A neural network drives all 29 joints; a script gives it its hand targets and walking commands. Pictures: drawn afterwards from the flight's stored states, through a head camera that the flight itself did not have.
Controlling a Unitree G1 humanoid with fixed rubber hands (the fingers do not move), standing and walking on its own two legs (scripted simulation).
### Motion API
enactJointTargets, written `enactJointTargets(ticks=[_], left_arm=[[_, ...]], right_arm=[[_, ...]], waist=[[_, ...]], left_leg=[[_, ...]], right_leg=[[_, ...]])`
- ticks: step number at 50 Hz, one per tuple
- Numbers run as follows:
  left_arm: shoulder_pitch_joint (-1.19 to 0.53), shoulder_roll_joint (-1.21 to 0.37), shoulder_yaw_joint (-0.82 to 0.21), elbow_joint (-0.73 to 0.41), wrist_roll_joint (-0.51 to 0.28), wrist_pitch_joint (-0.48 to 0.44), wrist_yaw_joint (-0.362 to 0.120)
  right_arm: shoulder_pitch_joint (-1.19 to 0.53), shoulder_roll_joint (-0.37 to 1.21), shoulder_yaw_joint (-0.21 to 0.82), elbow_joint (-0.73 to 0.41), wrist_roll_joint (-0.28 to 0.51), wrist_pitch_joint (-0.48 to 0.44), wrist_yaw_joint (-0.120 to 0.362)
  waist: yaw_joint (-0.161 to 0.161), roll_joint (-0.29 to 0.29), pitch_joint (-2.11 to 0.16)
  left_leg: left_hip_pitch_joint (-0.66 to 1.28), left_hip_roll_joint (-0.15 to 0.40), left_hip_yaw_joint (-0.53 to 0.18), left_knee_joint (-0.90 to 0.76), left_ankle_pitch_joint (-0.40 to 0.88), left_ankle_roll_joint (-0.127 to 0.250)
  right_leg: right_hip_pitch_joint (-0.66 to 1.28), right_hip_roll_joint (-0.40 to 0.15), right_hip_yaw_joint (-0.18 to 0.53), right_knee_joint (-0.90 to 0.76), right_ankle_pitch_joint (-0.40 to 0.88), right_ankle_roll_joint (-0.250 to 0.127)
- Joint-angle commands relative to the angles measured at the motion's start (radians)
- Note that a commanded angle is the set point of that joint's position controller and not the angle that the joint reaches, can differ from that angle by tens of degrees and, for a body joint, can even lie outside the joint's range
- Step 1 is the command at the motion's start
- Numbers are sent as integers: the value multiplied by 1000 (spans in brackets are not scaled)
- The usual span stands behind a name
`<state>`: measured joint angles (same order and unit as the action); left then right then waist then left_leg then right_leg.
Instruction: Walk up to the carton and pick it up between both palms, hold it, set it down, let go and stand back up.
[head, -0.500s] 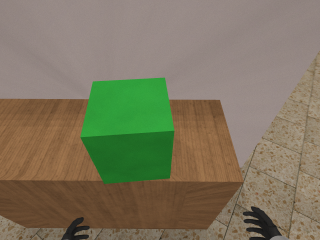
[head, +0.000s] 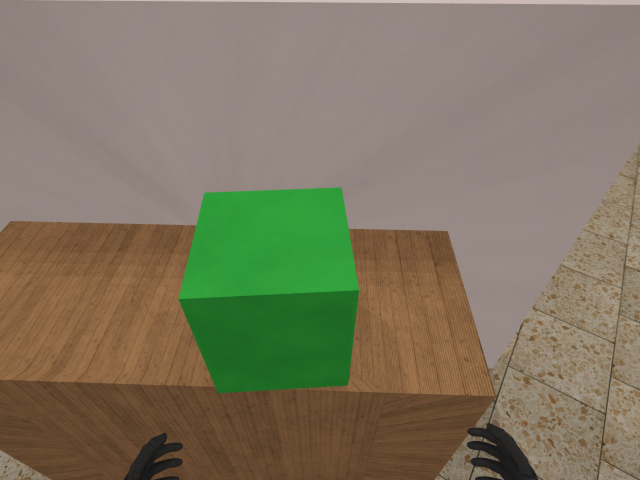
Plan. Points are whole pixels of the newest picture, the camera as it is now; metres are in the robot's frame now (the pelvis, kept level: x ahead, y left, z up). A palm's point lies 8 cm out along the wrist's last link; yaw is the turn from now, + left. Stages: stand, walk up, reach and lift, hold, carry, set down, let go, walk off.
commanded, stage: reach and lift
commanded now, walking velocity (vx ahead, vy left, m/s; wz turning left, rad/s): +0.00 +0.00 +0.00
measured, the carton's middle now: (278, 292) +0.41 +0.11 -0.02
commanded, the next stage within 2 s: none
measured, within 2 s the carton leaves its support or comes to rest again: neither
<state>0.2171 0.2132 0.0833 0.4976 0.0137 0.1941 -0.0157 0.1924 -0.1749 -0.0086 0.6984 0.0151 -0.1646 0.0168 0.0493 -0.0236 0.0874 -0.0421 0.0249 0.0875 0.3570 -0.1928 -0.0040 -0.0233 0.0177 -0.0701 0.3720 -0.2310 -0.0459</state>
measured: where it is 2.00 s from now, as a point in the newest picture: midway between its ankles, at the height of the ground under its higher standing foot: outside the picture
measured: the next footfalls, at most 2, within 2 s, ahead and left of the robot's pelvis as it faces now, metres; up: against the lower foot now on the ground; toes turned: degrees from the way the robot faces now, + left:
none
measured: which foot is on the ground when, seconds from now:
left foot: down 0.00-1.00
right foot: down 0.00-1.00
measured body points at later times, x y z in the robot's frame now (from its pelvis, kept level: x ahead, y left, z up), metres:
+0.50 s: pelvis +0.01 +0.01 +0.00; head -0.01 +0.02 +0.45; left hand +0.18 +0.26 -0.05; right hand +0.19 -0.19 -0.05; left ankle +0.01 +0.12 -0.75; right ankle -0.01 -0.09 -0.75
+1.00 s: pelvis +0.01 +0.01 +0.00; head -0.02 +0.02 +0.45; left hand +0.21 +0.26 -0.03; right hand +0.23 -0.19 -0.04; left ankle +0.01 +0.12 -0.75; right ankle -0.01 -0.09 -0.75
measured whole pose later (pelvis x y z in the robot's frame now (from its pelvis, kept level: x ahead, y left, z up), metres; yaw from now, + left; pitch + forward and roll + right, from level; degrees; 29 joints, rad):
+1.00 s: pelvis +0.01 +0.01 +0.00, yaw -1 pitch -3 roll +0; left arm 0.15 0.23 0.01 0.65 -0.14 -0.40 0.00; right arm 0.13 -0.16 0.05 0.75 0.19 -0.50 0.03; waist 0.06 -0.03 -0.01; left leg -0.13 0.02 0.09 0.43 -0.24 0.00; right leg -0.11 0.02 -0.04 0.43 -0.27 -0.04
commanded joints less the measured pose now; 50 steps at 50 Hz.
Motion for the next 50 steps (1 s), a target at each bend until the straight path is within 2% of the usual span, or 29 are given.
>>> enactJointTargets(ticks=[1, 3, 4, 6, 7, 8, 10, 11, 13, 15, 16, 20, 21, 27, 29, 30, 31, 32, 33, 34, 37, 39, 41, 42, 43, 45, 46, 48, 50], left_arm=[[-74, 91, 12, -128, -26, -66, 11], [-85, 94, 11, -125, -28, -90, 19], [-92, 100, 9, -143, -25, -103, 24], [-63, 75, -16, -118, -41, -125, 22], [-44, 98, -13, -115, -51, -130, 20], [-27, 89, -4, -108, -57, -135, 18], [-11, 68, -10, -128, -50, -145, 17], [-10, 82, -2, -132, -50, -151, 16], [7, 84, 0, -141, -50, -164, 18], [-14, 76, -26, -158, -82, -195, 23], [-17, 73, -20, -166, -85, -210, 27], [8, 106, -35, -169, -118, -295, 35], [5, 98, -52, -144, -116, -311, 33], [4, 100, -51, -99, -116, -394, 21], [-12, 89, -52, -111, -132, -426, 29], [-23, 102, -55, -88, -142, -439, 31], [-5, 110, -52, -63, -128, -453, 34], [-32, 102, -55, -53, -130, -465, 34], [-40, 110, -43, -46, -133, -481, 35], [-44, 101, -55, -49, -130, -491, 39], [-37, 109, -54, -11, -132, -532, 28], [-68, 110, -48, -10, -134, -549, 21], [-107, 111, -52, 31, -133, -563, 19], [-98, 111, -49, 24, -141, -566, 13], [-92, 89, -42, 34, -142, -571, 14], [-149, 107, -47, 25, -156, -594, 18], [-145, 110, -43, 52, -155, -603, 18], [-173, 93, -53, 64, -158, -625, 22], [-203, 114, -43, 101, -167, -654, 20]], right_arm=[[-67, -53, 3, -135, 43, -28, 8], [-63, -52, 0, -120, 40, -32, 7], [-59, -42, 10, -133, 34, -39, 9], [-37, -51, -3, -119, 38, -45, 7], [-19, -55, -5, -131, 52, -48, 5], [-37, -61, 7, -151, 60, -51, 5], [-22, -61, -3, -153, 52, -55, -2], [-12, -65, -4, -162, 50, -58, -7], [8, -61, -3, -155, 63, -65, -8], [-6, -64, -9, -202, 59, -76, -3], [-12, -68, -17, -208, 65, -83, -4], [0, -56, -22, -238, 80, -118, 5], [14, -56, -21, -204, 88, -125, 6], [14, -75, -14, -167, 110, -175, 18], [-10, -75, -27, -184, 117, -203, 19], [-10, -70, -25, -165, 118, -212, 19], [13, -64, -1, -147, 139, -221, 22], [-30, -79, -5, -133, 136, -229, 27], [-28, -84, -10, -133, 137, -240, 28], [-51, -90, -21, -128, 145, -254, 26], [-28, -67, 13, -90, 154, -284, 22], [-66, -80, 16, -83, 161, -300, 20], [-93, -77, 26, -48, 174, -307, 19], [-82, -83, 28, -58, 173, -313, 20], [-92, -81, 37, -68, 174, -328, 20], [-121, -81, 30, -71, 172, -346, 16], [-137, -76, 24, -62, 172, -351, 13], [-178, -73, 35, -44, 179, -368, 13], [-196, -72, 29, -18, 185, -375, 13]], waist=[[5, 38, -63], [1, 52, -49], [12, 51, -43], [6, 60, -44], [-9, 42, -22], [8, 26, -17], [28, 51, -39], [5, 31, -31], [11, 60, -15], [0, 13, -44], [13, 32, -58], [12, 13, -95], [14, 41, -84], [18, 32, -65], [11, 45, -90], [25, 40, -122], [12, 66, -78], [23, 48, -98], [15, 48, -103], [21, 63, -106], [19, 45, -129], [24, 41, -116], [9, 41, -86], [15, 15, -81], [27, 26, -111], [1, 38, -139], [9, 19, -130], [19, 28, -133], [3, 16, -137]], left_leg=[[117, -41, 11, -24, 209, -36], [79, -34, 8, -30, 180, -35], [78, -33, -1, -36, 171, -27], [58, -28, 7, -29, 161, -38], [56, -28, -3, -45, 181, -33], [74, -32, -8, -51, 162, -28], [72, -29, -1, -43, 183, -30], [76, -26, -12, -57, 191, -24], [82, -29, -4, -43, 204, -33], [63, -20, -12, -59, 179, -32], [64, -20, -16, -50, 191, -31], [48, -25, -1, -27, 256, -29], [60, -21, -13, -29, 280, -33], [75, -8, -34, -24, 266, -34], [62, -11, -31, -9, 286, -45], [46, -7, -28, 2, 302, -39], [51, -14, -33, 8, 296, -42], [60, -8, -34, 9, 286, -46], [48, -16, -25, 11, 275, -43], [46, -17, -33, 14, 298, -41], [58, -23, -33, 35, 350, -43], [63, -17, -38, 46, 346, -51], [52, -14, -36, 39, 268, -45], [36, -18, -27, 39, 276, -42], [36, -22, -34, 50, 304, -50], [32, -14, -40, 49, 278, -47], [7, -13, -33, 47, 243, -42], [-7, -17, -38, 67, 266, -51], [-24, -9, -42, 72, 237, -41]], right_leg=[[-149, -20, 50, -136, 27, 24], [-163, -26, 49, -134, 10, 20], [-155, -23, 57, -136, -3, 21], [-135, -21, 55, -130, -4, 20], [-148, -20, 55, -137, 10, 20], [-144, -24, 58, -148, -17, 18], [-113, -23, 62, -144, 16, 16], [-110, -16, 58, -151, 27, 20], [-118, -16, 63, -148, 26, 10], [-121, -6, 63, -151, 2, 17], [-108, -6, 64, -149, 21, 9], [-114, -13, 79, -136, 67, 12], [-122, -6, 73, -135, 77, 13], [-154, -7, 69, -128, 40, 4], [-147, -6, 73, -116, 54, 1], [-129, -9, 80, -103, 75, -2], [-163, -16, 86, -104, 63, -1], [-160, -15, 79, -103, 54, 0], [-156, -14, 82, -103, 63, -6], [-163, -9, 84, -94, 76, -3], [-159, -10, 91, -74, 134, 5], [-166, -12, 86, -74, 121, 2], [-201, -21, 88, -74, 59, 2], [-191, -13, 82, -70, 75, 6], [-177, -12, 89, -60, 103, 9], [-170, -12, 76, -43, 92, 6], [-189, -15, 83, -46, 54, 9], [-208, -13, 78, -26, 81, 2], [-202, -18, 82, -17, 59, 1]])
